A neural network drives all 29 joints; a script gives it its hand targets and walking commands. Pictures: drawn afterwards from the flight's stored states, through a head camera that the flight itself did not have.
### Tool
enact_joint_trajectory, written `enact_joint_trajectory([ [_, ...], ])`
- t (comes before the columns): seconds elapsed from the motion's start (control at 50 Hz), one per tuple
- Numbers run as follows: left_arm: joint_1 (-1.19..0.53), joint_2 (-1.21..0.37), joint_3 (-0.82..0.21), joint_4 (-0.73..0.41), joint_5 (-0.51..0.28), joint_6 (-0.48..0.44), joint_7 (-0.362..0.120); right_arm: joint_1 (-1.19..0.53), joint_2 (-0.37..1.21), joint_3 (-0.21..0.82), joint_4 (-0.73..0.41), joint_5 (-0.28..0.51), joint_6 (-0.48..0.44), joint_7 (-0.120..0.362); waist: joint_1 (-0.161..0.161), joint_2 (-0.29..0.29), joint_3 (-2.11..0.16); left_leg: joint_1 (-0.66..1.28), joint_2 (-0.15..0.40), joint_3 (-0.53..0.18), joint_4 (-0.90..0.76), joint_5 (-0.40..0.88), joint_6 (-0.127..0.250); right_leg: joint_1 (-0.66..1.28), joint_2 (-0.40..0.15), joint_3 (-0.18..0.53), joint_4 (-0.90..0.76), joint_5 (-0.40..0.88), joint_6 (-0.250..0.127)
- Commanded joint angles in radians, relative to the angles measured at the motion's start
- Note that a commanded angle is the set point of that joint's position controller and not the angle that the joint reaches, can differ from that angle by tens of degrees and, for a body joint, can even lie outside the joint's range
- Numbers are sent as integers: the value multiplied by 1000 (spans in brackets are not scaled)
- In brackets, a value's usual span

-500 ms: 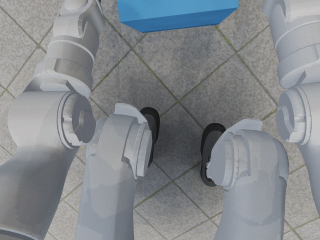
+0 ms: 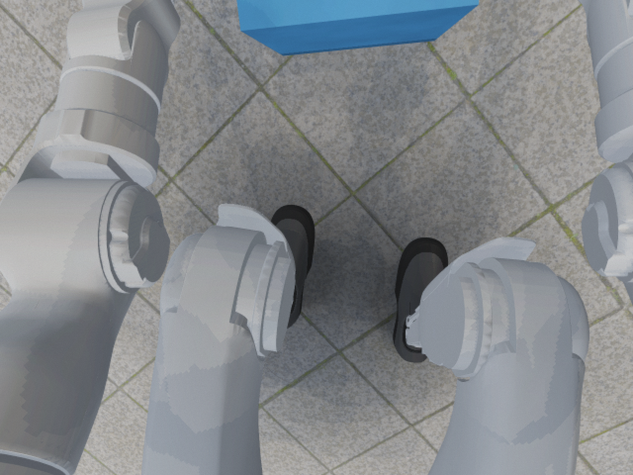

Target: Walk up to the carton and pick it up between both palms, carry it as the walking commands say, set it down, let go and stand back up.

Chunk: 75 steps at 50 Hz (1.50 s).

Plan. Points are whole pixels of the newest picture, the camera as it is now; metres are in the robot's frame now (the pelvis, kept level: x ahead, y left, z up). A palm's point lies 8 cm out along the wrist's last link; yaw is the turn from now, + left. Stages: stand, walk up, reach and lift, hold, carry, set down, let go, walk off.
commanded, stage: set down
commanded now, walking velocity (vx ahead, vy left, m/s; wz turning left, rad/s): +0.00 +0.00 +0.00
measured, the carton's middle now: out of the picture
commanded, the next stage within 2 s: let go in 1.24 s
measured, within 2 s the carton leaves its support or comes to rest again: neither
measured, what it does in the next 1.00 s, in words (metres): rises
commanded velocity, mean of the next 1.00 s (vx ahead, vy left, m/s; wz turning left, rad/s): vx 0.00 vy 0.00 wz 0.00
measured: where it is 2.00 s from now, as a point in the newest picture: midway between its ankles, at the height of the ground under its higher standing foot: (349, 303)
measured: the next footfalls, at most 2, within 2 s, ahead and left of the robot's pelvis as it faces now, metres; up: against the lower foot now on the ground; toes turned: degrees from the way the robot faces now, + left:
none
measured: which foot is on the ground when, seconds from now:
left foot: down 0.00-1.00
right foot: down 0.00-1.00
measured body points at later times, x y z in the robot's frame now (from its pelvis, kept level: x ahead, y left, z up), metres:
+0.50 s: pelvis -0.01 +0.00 +0.09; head +0.36 +0.02 +0.32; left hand +0.54 +0.25 -0.06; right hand +0.61 -0.14 -0.05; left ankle +0.13 +0.11 -0.33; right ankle +0.10 -0.10 -0.33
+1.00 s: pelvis +0.00 +0.00 +0.23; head +0.37 +0.02 +0.47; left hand +0.54 +0.25 +0.09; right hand +0.61 -0.14 +0.10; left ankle +0.13 +0.11 -0.33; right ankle +0.10 -0.10 -0.33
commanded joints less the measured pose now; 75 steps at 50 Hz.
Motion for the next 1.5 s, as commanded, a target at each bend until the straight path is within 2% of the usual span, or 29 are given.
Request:
enact_joint_trajectory([
  [0.0,-278,232,3,-258,-11,-15,13,-437,-103,-25,-223,5,-14,-13,95,-169,-1642,704,-35,-12,-151,463,-12,732,0,29,-178,409,25],
  [0.12,-273,175,-13,-349,-28,30,28,-419,-172,-117,-313,-48,7,-23,29,-104,-1702,856,-55,-26,-209,488,-27,705,15,10,-247,380,18],
  [0.18,-258,190,-4,-354,18,47,33,-381,-159,-127,-252,-41,27,-13,59,-35,-1685,915,-58,-31,-254,510,-36,648,28,14,-275,370,11],
  [0.2,-231,140,-8,-223,3,56,28,-344,-140,-121,-95,-50,23,0,32,-42,-1533,799,-38,-35,-254,418,-35,582,15,15,-283,300,-8],
  [0.22,-261,173,-12,-385,-19,59,35,-393,-170,-136,-251,-50,20,3,18,-70,-1700,875,-57,-28,-267,476,-46,694,23,3,-298,363,2],
  [0.28,-276,185,-9,-355,4,78,32,-437,-159,-128,-189,-46,51,12,68,-76,-1674,823,-51,-14,-322,389,-28,711,16,14,-349,301,5],
  [0.3,-272,161,-11,-317,2,91,29,-401,-145,-120,-118,-64,56,17,23,-116,-1640,794,-42,-12,-342,364,-43,744,11,-4,-370,294,1],
  [0.32,-312,216,17,-549,-15,96,37,-457,-183,-119,-383,-53,59,13,39,-118,-1937,911,-63,6,-334,497,-45,924,27,14,-371,444,2],
  [0.34,-254,186,10,-375,-15,94,35,-437,-157,-108,-276,-51,69,13,51,-136,-1844,886,-49,-8,-330,453,-30,845,24,6,-359,377,2],
  [0.36,-287,183,-18,-501,-12,108,37,-435,-158,-125,-299,-47,83,21,39,-109,-1864,900,-65,1,-370,435,-37,849,31,-9,-396,367,-1],
  [0.4,-302,160,-25,-400,-7,139,42,-451,-169,-154,-211,-58,98,20,50,-56,-1724,922,-54,-15,-402,365,-45,741,18,-8,-448,255,-11],
  [0.5,-285,179,3,-480,15,157,38,-407,-181,-153,-259,-63,120,35,50,-71,-1892,977,-57,9,-461,387,-42,900,21,1,-509,313,-12],
  [0.56,-300,233,43,-641,21,180,46,-470,-184,-172,-470,-50,133,18,78,-89,-2049,1057,-72,5,-500,468,-38,993,40,-6,-559,396,0],
  [0.58,-272,177,-5,-518,4,190,49,-443,-226,-204,-356,-87,142,20,28,-95,-1959,1048,-57,-15,-519,431,-41,937,37,-12,-572,333,-4],
  [0.6,-307,244,29,-625,2,202,55,-470,-198,-190,-460,-60,148,25,49,-91,-2043,1104,-69,-17,-544,466,-41,984,46,-23,-595,368,-3],
  [0.62,-271,164,-14,-537,17,209,56,-403,-194,-203,-313,-87,166,28,34,-52,-1905,1057,-73,-26,-583,379,-41,947,42,-9,-626,298,-7],
  [0.68,-198,166,13,-521,2,210,37,-353,-144,-178,-375,-78,164,34,46,-119,-1950,1077,-74,0,-623,435,-41,1076,35,5,-690,376,-1],
  [0.8,-222,185,23,-674,32,208,39,-362,-185,-202,-487,-66,161,32,61,-30,-2133,1279,-71,0,-708,589,-49,1169,54,12,-780,496,-3],
  [0.84,-241,189,14,-709,15,218,41,-365,-204,-227,-509,-87,163,28,31,-84,-2135,1297,-80,-1,-758,584,-53,1234,52,9,-842,508,10],
  [0.86,-237,169,17,-571,19,224,31,-368,-150,-196,-423,-72,176,25,40,-98,-2036,1225,-72,-3,-781,536,-40,1240,38,29,-863,479,12],
  [0.94,-177,192,24,-599,21,225,35,-322,-192,-221,-455,-97,165,35,23,-89,-2095,1368,-67,-28,-862,632,-46,1293,51,-7,-914,536,10],
  [0.96,-218,232,65,-651,52,220,41,-341,-197,-220,-494,-78,168,37,96,-77,-2099,1387,-79,-8,-891,622,-48,1313,44,25,-961,518,10],
  [1.0,-200,146,8,-598,16,218,27,-348,-189,-210,-478,-74,163,42,48,-87,-2043,1394,-62,-24,-920,599,-42,1336,38,32,-994,511,13],
  [1.04,-184,131,19,-561,52,200,23,-282,-144,-225,-384,-92,147,58,73,-62,-1914,1392,-69,-14,-979,589,-49,1298,27,45,-1069,508,16],
  [1.06,-149,97,7,-549,33,204,19,-296,-186,-245,-408,-115,134,65,27,-93,-1978,1474,-60,-29,-1003,608,-52,1346,36,20,-1087,528,18],
  [1.12,-145,80,26,-517,46,180,9,-217,-125,-218,-340,-104,130,79,69,-103,-1925,1508,-58,-21,-1065,660,-53,1368,37,39,-1149,568,14],
  [1.3,-10,-45,104,-366,251,97,-11,-52,-48,-450,-129,-310,13,133,33,3,-1372,1531,-13,-81,-1190,716,-69,934,42,21,-1292,447,17],
  [1.4,220,-23,132,-378,278,56,-49,127,49,-422,-229,-401,3,96,2,-149,-1564,1475,-33,-55,-1241,720,-71,1323,15,36,-1350,684,43],
  [1.48,414,32,112,-499,307,47,-91,286,114,-362,-394,-358,16,47,59,-101,-1714,1531,-46,-29,-1268,752,-60,1542,18,51,-1378,784,43],
])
